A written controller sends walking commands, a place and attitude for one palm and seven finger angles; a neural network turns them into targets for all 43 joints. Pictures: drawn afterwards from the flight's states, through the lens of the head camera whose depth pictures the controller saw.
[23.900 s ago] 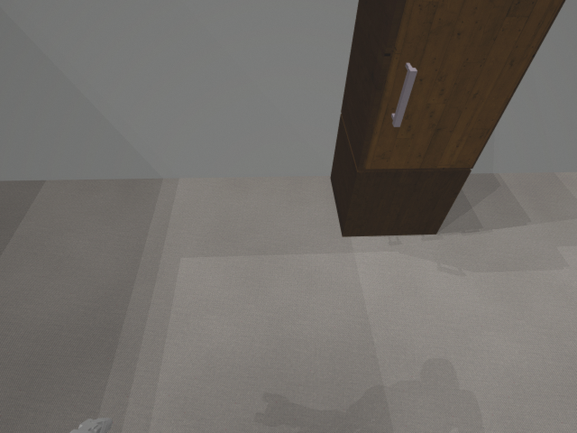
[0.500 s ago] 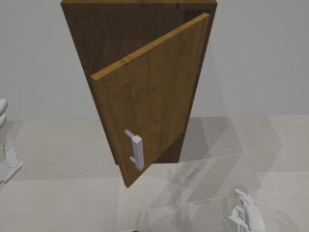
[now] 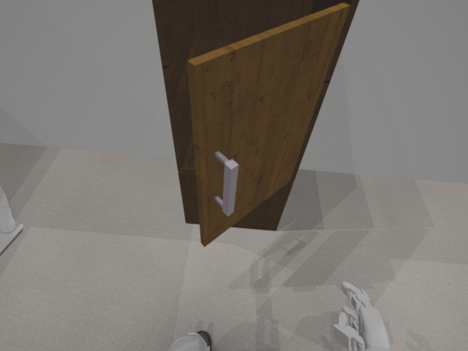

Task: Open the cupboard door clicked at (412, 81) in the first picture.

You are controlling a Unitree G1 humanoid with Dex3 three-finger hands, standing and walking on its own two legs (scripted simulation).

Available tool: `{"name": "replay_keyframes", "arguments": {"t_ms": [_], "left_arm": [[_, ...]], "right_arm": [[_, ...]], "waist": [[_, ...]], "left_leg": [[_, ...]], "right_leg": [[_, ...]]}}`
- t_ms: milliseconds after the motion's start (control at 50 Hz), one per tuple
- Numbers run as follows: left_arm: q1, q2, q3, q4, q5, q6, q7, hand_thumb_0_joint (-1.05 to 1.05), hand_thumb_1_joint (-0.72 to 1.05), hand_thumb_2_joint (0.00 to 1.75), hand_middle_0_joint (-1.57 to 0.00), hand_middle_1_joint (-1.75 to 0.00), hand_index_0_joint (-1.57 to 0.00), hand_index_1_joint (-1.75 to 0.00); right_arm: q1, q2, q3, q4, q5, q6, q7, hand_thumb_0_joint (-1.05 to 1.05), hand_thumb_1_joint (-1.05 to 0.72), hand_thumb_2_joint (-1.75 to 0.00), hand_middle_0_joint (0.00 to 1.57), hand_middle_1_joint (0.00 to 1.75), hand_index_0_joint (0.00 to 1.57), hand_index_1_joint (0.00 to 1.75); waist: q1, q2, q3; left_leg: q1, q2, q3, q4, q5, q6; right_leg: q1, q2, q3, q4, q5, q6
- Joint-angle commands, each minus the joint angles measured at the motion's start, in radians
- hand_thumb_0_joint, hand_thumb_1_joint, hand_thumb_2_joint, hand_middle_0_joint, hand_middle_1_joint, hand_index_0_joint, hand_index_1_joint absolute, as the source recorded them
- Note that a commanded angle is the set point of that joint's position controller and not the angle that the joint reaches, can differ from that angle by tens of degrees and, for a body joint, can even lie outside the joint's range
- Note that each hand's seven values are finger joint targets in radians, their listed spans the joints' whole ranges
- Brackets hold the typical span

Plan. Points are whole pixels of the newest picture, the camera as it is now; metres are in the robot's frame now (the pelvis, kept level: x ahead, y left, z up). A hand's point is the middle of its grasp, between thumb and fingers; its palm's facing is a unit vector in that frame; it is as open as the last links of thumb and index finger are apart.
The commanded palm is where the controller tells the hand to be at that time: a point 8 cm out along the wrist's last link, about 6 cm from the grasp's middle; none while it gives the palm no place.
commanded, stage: step back with the hand held close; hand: left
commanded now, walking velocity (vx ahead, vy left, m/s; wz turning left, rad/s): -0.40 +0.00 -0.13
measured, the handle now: (224, 185) +0.45 +0.06 -0.03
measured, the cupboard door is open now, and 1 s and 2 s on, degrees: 46 46 46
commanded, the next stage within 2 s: stop stepping back and stand still in 0.02 s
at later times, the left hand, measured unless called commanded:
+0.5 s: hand (55, 298) +0.14 +0.20 +0.17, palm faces +0.25 -0.83 -0.50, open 7.5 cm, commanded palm +0.09 +0.26 +0.19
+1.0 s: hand (77, 307) +0.16 +0.22 +0.08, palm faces +0.14 -0.85 -0.50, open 7.4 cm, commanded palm none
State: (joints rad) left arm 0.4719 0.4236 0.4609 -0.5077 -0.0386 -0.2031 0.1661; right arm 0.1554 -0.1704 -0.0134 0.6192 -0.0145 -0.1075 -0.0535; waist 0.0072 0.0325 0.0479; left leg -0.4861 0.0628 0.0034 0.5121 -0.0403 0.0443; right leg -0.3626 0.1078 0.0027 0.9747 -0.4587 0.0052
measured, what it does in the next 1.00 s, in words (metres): steps on the spot: right foot, then left foot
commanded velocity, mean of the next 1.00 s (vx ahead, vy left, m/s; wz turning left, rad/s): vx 0.05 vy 0.02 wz -0.01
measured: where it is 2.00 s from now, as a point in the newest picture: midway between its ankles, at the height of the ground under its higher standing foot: outside the picture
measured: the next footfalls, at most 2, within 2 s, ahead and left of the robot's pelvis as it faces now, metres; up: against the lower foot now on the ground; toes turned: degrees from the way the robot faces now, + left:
right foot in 0.12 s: -0.11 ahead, -0.11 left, +0.00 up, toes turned -7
left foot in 0.26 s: +0.03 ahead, +0.08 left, +0.00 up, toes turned -7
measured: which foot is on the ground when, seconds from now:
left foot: down 0.00-0.12, up 0.14-0.24, down 0.26-1.00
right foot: up 0.00-0.10, down 0.12-1.00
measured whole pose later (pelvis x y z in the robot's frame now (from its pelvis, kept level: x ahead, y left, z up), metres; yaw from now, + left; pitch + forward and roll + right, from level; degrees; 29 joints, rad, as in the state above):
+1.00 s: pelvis -0.09 -0.01 +0.00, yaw -6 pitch +1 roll -1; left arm 0.39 0.40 0.23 -0.09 0.01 -0.13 0.06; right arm 0.16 -0.25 0.00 0.74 -0.01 -0.12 -0.01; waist 0.02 0.06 -0.03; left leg -0.38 0.00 -0.01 0.56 -0.19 0.01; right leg -0.19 0.05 -0.02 0.53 -0.35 -0.03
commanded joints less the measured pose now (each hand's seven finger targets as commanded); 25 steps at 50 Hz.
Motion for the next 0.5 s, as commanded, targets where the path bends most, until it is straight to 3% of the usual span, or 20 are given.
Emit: {"name": "replay_keyframes", "arguments": {"t_ms": [0,40,60,80,100,120,140,160,180,200,220,240,260,280,300,340,360,400,460,480], "left_arm": [[0.025,0.136,0.06,-0.306,-0.033,-0.067,0.013,0.0,0.9,0.9,-0.2,-0.3,-0.2,-0.3],[0.019,0.161,0.078,-0.288,-0.04,-0.081,0.004,0.0,0.9,0.9,-0.2,-0.3,-0.2,-0.3],[0.01,0.184,0.088,-0.275,-0.034,-0.091,-0.002,0.0,0.9,0.9,-0.2,-0.3,-0.2,-0.3],[0.014,0.229,0.117,-0.269,-0.025,-0.097,0.002,0.0,0.9,0.9,-0.2,-0.3,-0.2,-0.3],[-0.035,0.262,0.127,-0.265,-0.022,-0.107,0.013,0.0,0.9,0.9,-0.2,-0.3,-0.2,-0.3],[-0.062,0.242,0.095,-0.226,-0.016,-0.099,0.014,0.0,0.9,0.9,-0.2,-0.3,-0.2,-0.3],[-0.016,0.231,0.102,-0.189,-0.01,-0.071,0.012,0.0,0.9,0.9,-0.2,-0.3,-0.2,-0.3],[0.022,0.224,0.114,-0.173,-0.009,-0.051,0.013,0.0,0.9,0.9,-0.2,-0.3,-0.2,-0.3],[0.029,0.223,0.125,-0.161,-0.016,-0.038,0.014,0.0,0.9,0.9,-0.2,-0.3,-0.2,-0.3],[0.047,0.198,0.11,-0.164,-0.022,-0.029,0.014,0.0,0.9,0.9,-0.2,-0.3,-0.2,-0.3],[0.053,0.205,0.116,-0.184,-0.026,-0.025,0.013,0.0,0.9,0.9,-0.2,-0.3,-0.2,-0.3],[0.044,0.205,0.109,-0.196,-0.03,-0.026,0.011,0.0,0.9,0.9,-0.2,-0.3,-0.2,-0.3],[0.079,0.184,0.098,-0.141,-0.028,-0.022,0.01,0.0,0.9,0.9,-0.2,-0.3,-0.2,-0.3],[0.119,0.19,0.105,-0.131,-0.03,-0.017,0.007,0.0,0.9,0.9,-0.2,-0.3,-0.2,-0.3],[0.081,0.176,0.077,-0.195,-0.029,-0.023,0.003,0.0,0.9,0.9,-0.2,-0.3,-0.2,-0.3],[0.096,0.188,0.102,-0.223,-0.02,-0.032,0.012,0.0,0.9,0.9,-0.2,-0.3,-0.2,-0.3],[0.117,0.182,0.103,-0.222,-0.018,-0.03,0.013,0.0,0.9,0.9,-0.2,-0.3,-0.2,-0.3],[0.165,0.188,0.115,-0.222,-0.018,-0.031,0.014,0.0,0.9,0.9,-0.2,-0.3,-0.2,-0.3],[0.165,0.196,0.123,-0.229,-0.021,-0.04,0.02,0.0,0.9,0.9,-0.2,-0.3,-0.2,-0.3],[0.113,0.204,0.126,-0.239,-0.016,-0.043,0.028,0.0,0.9,0.9,-0.2,-0.3,-0.2,-0.3]], "right_arm": [[-0.068,-0.147,-0.047,-0.131,-0.003,-0.067,0.015,0.0,-0.9,-0.9,0.2,0.3,0.2,0.3],[-0.054,-0.143,-0.042,-0.114,-0.012,-0.061,0.017,0.0,-0.9,-0.9,0.2,0.3,0.2,0.3],[-0.041,-0.133,-0.041,-0.107,-0.011,-0.048,0.019,0.0,-0.9,-0.9,0.2,0.3,0.2,0.3],[-0.028,-0.119,-0.04,-0.092,-0.013,-0.029,0.016,0.0,-0.9,-0.9,0.2,0.3,0.2,0.3],[-0.066,-0.115,-0.026,-0.103,-0.014,-0.024,0.006,0.0,-0.9,-0.9,0.2,0.3,0.2,0.3],[-0.074,-0.126,-0.033,-0.11,0.002,-0.032,-0.001,0.0,-0.9,-0.9,0.2,0.3,0.2,0.3],[-0.077,-0.136,-0.035,-0.135,0.012,-0.028,-0.006,0.0,-0.9,-0.9,0.2,0.3,0.2,0.3],[-0.08,-0.128,-0.02,-0.153,0.017,-0.017,-0.013,0.0,-0.9,-0.9,0.2,0.3,0.2,0.3],[-0.073,-0.138,-0.013,-0.149,0.015,-0.009,-0.02,0.0,-0.9,-0.9,0.2,0.3,0.2,0.3],[-0.05,-0.139,-0.009,-0.147,0.019,-0.006,-0.03,0.0,-0.9,-0.9,0.2,0.3,0.2,0.3],[-0.045,-0.159,-0.014,-0.15,0.021,-0.012,-0.035,0.0,-0.9,-0.9,0.2,0.3,0.2,0.3],[-0.031,-0.173,-0.02,-0.156,0.026,-0.02,-0.033,0.0,-0.9,-0.9,0.2,0.3,0.2,0.3],[-0.014,-0.172,-0.023,-0.155,0.028,-0.031,-0.027,0.0,-0.9,-0.9,0.2,0.3,0.2,0.3],[-0.028,-0.166,-0.021,-0.156,0.017,-0.047,-0.026,0.0,-0.9,-0.9,0.2,0.3,0.2,0.3],[-0.026,-0.16,-0.013,-0.155,0.011,-0.054,-0.025,0.0,-0.9,-0.9,0.2,0.3,0.2,0.3],[-0.04,-0.17,-0.015,-0.156,0.006,-0.063,-0.028,0.0,-0.9,-0.9,0.2,0.3,0.2,0.3],[-0.042,-0.169,-0.015,-0.164,0.008,-0.062,-0.028,0.0,-0.9,-0.9,0.2,0.3,0.2,0.3],[-0.042,-0.166,-0.029,-0.176,0.011,-0.056,-0.025,0.0,-0.9,-0.9,0.2,0.3,0.2,0.3],[-0.002,-0.165,-0.042,-0.149,0.006,-0.037,-0.019,0.0,-0.9,-0.9,0.2,0.3,0.2,0.3],[0.006,-0.169,-0.042,-0.136,0.004,-0.034,-0.019,0.0,-0.9,-0.9,0.2,0.3,0.2,0.3]], "waist": [[0.0,0.263,-0.214],[0.002,0.216,-0.204],[-0.006,0.101,-0.191],[-0.015,-0.034,-0.196],[-0.008,-0.134,-0.179],[-0.006,-0.191,-0.182],[-0.005,-0.238,-0.162],[-0.007,-0.232,-0.162],[-0.019,-0.148,-0.19],[-0.032,-0.056,-0.209],[-0.028,0.033,-0.242],[-0.018,0.059,-0.257],[-0.008,0.051,-0.252],[0.001,0.131,-0.234],[-0.013,0.169,-0.189],[-0.01,0.177,-0.125],[-0.013,0.172,-0.11],[-0.019,0.07,-0.116],[-0.03,-0.09,-0.1],[-0.034,-0.086,-0.1]], "left_leg": [[0.132,0.181,-0.134,-0.338,-0.402,0.027],[0.21,0.157,-0.083,-0.257,-0.304,-0.026],[0.262,0.112,-0.024,-0.111,-0.214,-0.061],[0.312,0.052,0.021,0.091,-0.192,-0.089],[0.271,-0.004,0.049,0.243,-0.277,-0.104],[0.168,-0.051,0.027,0.356,-0.331,-0.092],[0.078,-0.05,0.002,0.366,-0.315,-0.074],[0.049,-0.046,0.006,0.292,-0.285,-0.061],[0.11,-0.056,0.024,0.161,-0.197,-0.055],[0.235,-0.063,0.037,0.027,0.018,-0.039],[0.374,-0.01,0.001,-0.036,0.277,-0.01],[0.447,0.062,-0.066,-0.06,0.388,0.018],[0.469,0.112,-0.114,-0.075,0.382,0.04],[0.425,0.128,-0.168,-0.123,0.266,0.045],[0.323,0.142,-0.217,-0.205,0.045,0.036],[0.135,0.127,-0.202,-0.314,-0.382,0.023],[0.067,0.093,-0.158,-0.322,-0.484,0.005],[0.085,0.01,-0.064,-0.194,-0.442,-0.038],[0.213,-0.035,-0.008,0.139,-0.227,-0.058],[0.193,-0.037,-0.013,0.181,-0.219,-0.057]], "right_leg": [[0.121,-0.016,-0.062,-0.212,-0.113,-0.025],[0.129,-0.054,-0.042,-0.556,-0.032,-0.049],[0.072,-0.145,0.066,-0.718,0.042,-0.082],[-0.03,-0.29,0.246,-0.77,0.207,-0.132],[-0.074,-0.411,0.311,-0.775,0.467,-0.147],[-0.003,-0.401,0.257,-0.691,0.651,-0.125],[0.102,-0.359,0.214,-0.593,0.888,-0.108],[0.194,-0.337,0.161,-0.528,0.981,-0.103],[0.217,-0.302,0.114,-0.487,0.943,-0.081],[0.21,-0.238,0.057,-0.437,0.905,-0.042],[0.158,-0.171,0.023,-0.392,0.788,0.002],[0.126,-0.118,0.017,-0.371,0.554,0.019],[0.078,-0.091,0.017,-0.394,0.279,0.026],[0.063,-0.075,0.007,-0.428,0.114,0.019],[0.108,-0.073,-0.004,-0.418,0.043,0.012],[0.214,-0.077,-0.022,-0.471,0.056,-0.007],[0.262,-0.079,-0.031,-0.517,0.076,-0.016],[0.23,-0.106,0.005,-0.632,0.002,-0.042],[-0.005,-0.294,0.257,-0.773,-0.076,-0.137],[0.001,-0.318,0.273,-0.761,-0.037,-0.152]]}}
